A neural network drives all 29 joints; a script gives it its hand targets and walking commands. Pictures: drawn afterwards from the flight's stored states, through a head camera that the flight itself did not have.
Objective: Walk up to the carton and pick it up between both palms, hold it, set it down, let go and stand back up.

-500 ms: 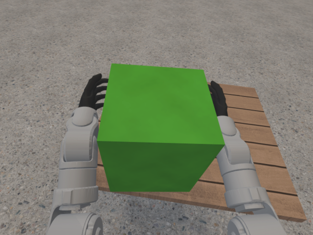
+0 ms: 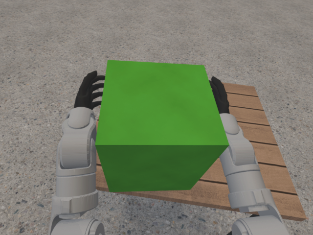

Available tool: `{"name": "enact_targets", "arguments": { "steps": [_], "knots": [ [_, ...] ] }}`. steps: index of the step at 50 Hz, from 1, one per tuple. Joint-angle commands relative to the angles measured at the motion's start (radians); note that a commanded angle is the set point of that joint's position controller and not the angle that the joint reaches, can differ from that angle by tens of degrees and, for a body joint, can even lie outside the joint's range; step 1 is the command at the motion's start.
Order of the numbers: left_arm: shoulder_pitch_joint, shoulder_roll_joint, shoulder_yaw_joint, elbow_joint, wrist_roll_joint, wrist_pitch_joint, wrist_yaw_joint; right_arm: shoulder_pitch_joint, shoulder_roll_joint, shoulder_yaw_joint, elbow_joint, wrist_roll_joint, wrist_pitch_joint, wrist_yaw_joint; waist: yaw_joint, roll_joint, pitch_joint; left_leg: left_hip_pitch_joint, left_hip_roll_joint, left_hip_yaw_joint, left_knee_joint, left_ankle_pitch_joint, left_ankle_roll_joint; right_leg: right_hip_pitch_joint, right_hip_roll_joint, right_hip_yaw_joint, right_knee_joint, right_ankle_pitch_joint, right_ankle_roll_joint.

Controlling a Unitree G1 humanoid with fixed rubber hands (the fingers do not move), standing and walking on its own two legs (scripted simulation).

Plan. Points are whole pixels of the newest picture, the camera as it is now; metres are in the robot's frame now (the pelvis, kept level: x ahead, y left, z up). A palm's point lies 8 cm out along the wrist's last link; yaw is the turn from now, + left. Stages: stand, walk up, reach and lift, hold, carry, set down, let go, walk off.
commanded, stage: hold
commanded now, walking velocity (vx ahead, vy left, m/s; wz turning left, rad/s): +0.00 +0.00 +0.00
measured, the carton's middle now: (153, 132) +0.34 -0.01 +0.12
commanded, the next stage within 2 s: none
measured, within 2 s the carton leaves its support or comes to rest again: neither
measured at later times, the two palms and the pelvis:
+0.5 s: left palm (86, 111) +0.35 +0.14 +0.18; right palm (220, 115) +0.35 -0.17 +0.17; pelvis -0.01 +0.00 +0.00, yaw +0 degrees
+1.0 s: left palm (81, 108) +0.35 +0.15 +0.19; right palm (218, 110) +0.35 -0.16 +0.18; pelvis -0.01 +0.00 +0.00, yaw +0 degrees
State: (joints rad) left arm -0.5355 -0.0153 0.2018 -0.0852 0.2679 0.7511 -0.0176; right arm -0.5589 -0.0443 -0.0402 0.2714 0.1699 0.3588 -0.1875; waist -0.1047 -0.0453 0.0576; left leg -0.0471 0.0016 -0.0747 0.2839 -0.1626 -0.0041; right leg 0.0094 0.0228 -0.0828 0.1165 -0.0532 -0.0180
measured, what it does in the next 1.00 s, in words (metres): stands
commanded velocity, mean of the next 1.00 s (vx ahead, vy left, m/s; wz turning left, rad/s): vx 0.00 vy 0.00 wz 0.00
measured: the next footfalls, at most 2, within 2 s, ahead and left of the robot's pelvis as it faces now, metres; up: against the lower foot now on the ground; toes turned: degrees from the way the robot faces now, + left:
none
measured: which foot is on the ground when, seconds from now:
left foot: down 0.00-1.00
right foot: down 0.00-1.00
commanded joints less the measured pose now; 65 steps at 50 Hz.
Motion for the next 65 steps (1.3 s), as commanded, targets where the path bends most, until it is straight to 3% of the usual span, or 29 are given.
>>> {"name": "enact_targets", "arguments": {
  "steps": [1,2,4,7,10,11,13,16,18,22,25,26,27,30,32,37,38,39,42,44,46,51,53,57,58,61,65],
  "knots": [
    [-0.561,-0.372,-0.435,-0.13,-0.122,-0.053,-0.114,-0.603,0.285,0.275,-0.214,0.033,-0.052,0.055,-0.016,0.107,-0.396,0.044,-0.028,0.049,-0.023,0.255,-0.054,0.196,0.018,-0.016,0.062,0.207,0.025],
    [-0.555,-0.383,-0.455,-0.165,-0.133,-0.052,-0.112,-0.596,0.286,0.271,-0.242,0.032,-0.057,0.051,-0.028,0.101,-0.407,0.054,-0.023,0.045,-0.016,0.298,-0.06,0.204,0.019,-0.017,0.058,0.244,0.021],
    [-0.532,-0.378,-0.441,-0.165,-0.137,-0.062,-0.116,-0.583,0.296,0.291,-0.276,0.033,-0.062,0.048,-0.015,0.063,-0.452,0.071,-0.025,0.045,-0.006,0.338,-0.051,0.229,0.017,-0.013,0.063,0.287,0.033],
    [-0.478,-0.354,-0.43,-0.142,-0.123,-0.059,-0.117,-0.529,0.265,0.288,-0.241,0.029,-0.058,0.045,-0.013,0.092,-0.414,0.058,-0.021,0.043,-0.005,0.355,-0.056,0.235,0.011,-0.006,0.061,0.281,0.024],
    [-0.498,-0.362,-0.447,-0.188,-0.137,-0.059,-0.114,-0.573,0.299,0.321,-0.3,0.051,-0.061,0.05,-0.008,0.058,-0.419,0.059,-0.025,0.041,-0.001,0.371,-0.045,0.234,0.013,-0.007,0.069,0.312,0.029],
    [-0.491,-0.358,-0.444,-0.184,-0.144,-0.065,-0.113,-0.566,0.288,0.321,-0.304,0.039,-0.067,0.052,0.003,0.046,-0.416,0.047,-0.023,0.039,-0.007,0.342,-0.042,0.243,0.011,-0.007,0.071,0.295,0.032],
    [-0.498,-0.374,-0.452,-0.18,-0.14,-0.066,-0.11,-0.576,0.287,0.31,-0.299,0.027,-0.066,0.051,-0.005,0.082,-0.395,0.033,-0.015,0.037,-0.018,0.328,-0.046,0.223,0.014,-0.011,0.072,0.258,0.026],
    [-0.482,-0.351,-0.443,-0.15,-0.147,-0.067,-0.109,-0.558,0.284,0.325,-0.291,0.027,-0.074,0.061,0.006,0.047,-0.414,0.022,-0.02,0.052,-0.016,0.276,-0.033,0.25,0.01,-0.01,0.073,0.249,0.033],
    [-0.506,-0.347,-0.475,-0.2,-0.165,-0.082,-0.102,-0.567,0.284,0.316,-0.301,0.027,-0.088,0.065,-0.007,0.081,-0.413,0.029,-0.018,0.046,-0.008,0.277,-0.04,0.217,0.009,-0.007,0.084,0.23,0.027],
    [-0.578,-0.356,-0.439,-0.129,-0.14,-0.071,-0.096,-0.624,0.297,0.278,-0.202,-0.008,-0.07,0.075,0.004,0.084,-0.348,-0.026,-0.016,0.052,-0.042,0.153,-0.037,0.19,0.012,-0.015,0.072,0.118,0.023],
    [-0.564,-0.369,-0.462,-0.163,-0.171,-0.072,-0.095,-0.638,0.321,0.305,-0.28,0.011,-0.079,0.07,0.005,0.056,-0.459,-0.004,-0.024,0.063,-0.016,0.237,-0.021,0.246,0.013,-0.001,0.086,0.221,0.036],
    [-0.545,-0.36,-0.448,-0.164,-0.17,-0.088,-0.101,-0.612,0.321,0.302,-0.284,-0.002,-0.084,0.065,-0.006,0.05,-0.487,0.015,-0.028,0.058,-0.008,0.253,-0.022,0.254,0.009,-0.005,0.096,0.261,0.044],
    [-0.547,-0.363,-0.43,-0.14,-0.151,-0.086,-0.106,-0.606,0.326,0.31,-0.27,-0.002,-0.079,0.06,0.003,0.043,-0.478,0.015,-0.029,0.058,-0.014,0.268,-0.018,0.267,0.005,0.002,0.092,0.29,0.044],
    [-0.586,-0.345,-0.386,-0.069,-0.137,-0.062,-0.119,-0.643,0.343,0.304,-0.201,0.012,-0.049,0.057,0.026,0.025,-0.391,-0.051,-0.037,0.064,-0.044,0.14,-0.002,0.252,-0.009,0.007,0.071,0.166,0.049],
    [-0.625,-0.346,-0.383,-0.084,-0.146,-0.063,-0.117,-0.669,0.336,0.286,-0.184,0.009,-0.051,0.061,0.016,0.04,-0.387,-0.071,-0.03,0.068,-0.051,0.106,-0.002,0.218,-0.005,-0.005,0.076,0.113,0.042],
    [-0.576,-0.355,-0.406,-0.08,-0.149,-0.074,-0.119,-0.626,0.323,0.282,-0.208,-0.004,-0.064,0.055,-0.001,0.066,-0.46,-0.018,-0.032,0.066,-0.029,0.22,-0.018,0.254,0.002,-0.005,0.08,0.226,0.037],
    [-0.575,-0.342,-0.388,-0.077,-0.137,-0.074,-0.121,-0.605,0.318,0.274,-0.176,-0.005,-0.055,0.057,0.009,0.086,-0.396,-0.036,-0.026,0.057,-0.028,0.193,-0.02,0.211,-0.001,0.002,0.083,0.18,0.035],
    [-0.594,-0.349,-0.404,-0.108,-0.13,-0.065,-0.117,-0.617,0.318,0.274,-0.173,0.007,-0.049,0.057,-0.001,0.088,-0.418,-0.018,-0.032,0.062,-0.029,0.214,-0.03,0.218,0.006,-0.006,0.072,0.179,0.027],
    [-0.627,-0.371,-0.407,-0.104,-0.145,-0.047,-0.119,-0.681,0.333,0.288,-0.199,0.02,-0.039,0.056,0.003,0.044,-0.409,-0.018,-0.032,0.067,-0.033,0.177,-0.025,0.213,0.011,-0.014,0.06,0.134,0.033],
    [-0.626,-0.372,-0.412,-0.112,-0.153,-0.057,-0.119,-0.669,0.341,0.281,-0.222,0.013,-0.048,0.053,-0.002,0.046,-0.429,-0.023,-0.034,0.065,-0.024,0.169,-0.016,0.215,0.005,-0.006,0.07,0.139,0.037],
    [-0.572,-0.334,-0.39,-0.077,-0.146,-0.074,-0.117,-0.614,0.312,0.252,-0.194,-0.019,-0.058,0.06,0.003,0.08,-0.393,-0.038,-0.023,0.06,-0.035,0.118,-0.015,0.197,0.003,-0.016,0.075,0.091,0.036],
    [-0.615,-0.372,-0.406,-0.123,-0.132,-0.038,-0.108,-0.65,0.315,0.259,-0.17,0.013,-0.039,0.066,-0.002,0.097,-0.376,0.005,-0.021,0.057,-0.032,0.184,-0.043,0.189,0.014,-0.023,0.056,0.108,0.021],
    [-0.562,-0.39,-0.438,-0.146,-0.149,-0.03,-0.112,-0.631,0.317,0.288,-0.247,0.034,-0.042,0.054,-0.01,0.078,-0.428,0.057,-0.025,0.054,0.001,0.319,-0.05,0.21,0.016,-0.017,0.058,0.214,0.022],
    [-0.549,-0.398,-0.452,-0.196,-0.131,-0.035,-0.123,-0.621,0.326,0.347,-0.305,0.07,-0.035,0.033,-0.006,0.075,-0.462,0.085,-0.03,0.05,0.014,0.422,-0.05,0.241,0.012,0.002,0.065,0.327,0.031],
    [-0.517,-0.385,-0.436,-0.165,-0.13,-0.029,-0.124,-0.587,0.32,0.348,-0.29,0.059,-0.029,0.031,0.0,0.054,-0.423,0.078,-0.027,0.045,0.009,0.401,-0.049,0.256,0.007,-0.004,0.056,0.315,0.025],
    [-0.527,-0.37,-0.44,-0.191,-0.143,-0.043,-0.115,-0.587,0.309,0.316,-0.285,0.047,-0.041,0.046,-0.004,0.077,-0.383,0.039,-0.021,0.042,-0.019,0.287,-0.046,0.215,0.006,-0.011,0.051,0.191,0.019],
    [-0.563,-0.37,-0.448,-0.202,-0.147,-0.051,-0.1,-0.627,0.301,0.305,-0.278,0.025,-0.059,0.067,0.001,0.077,-0.406,0.041,-0.013,0.047,-0.033,0.215,-0.047,0.203,0.015,-0.017,0.06,0.135,0.018]
  ]
}}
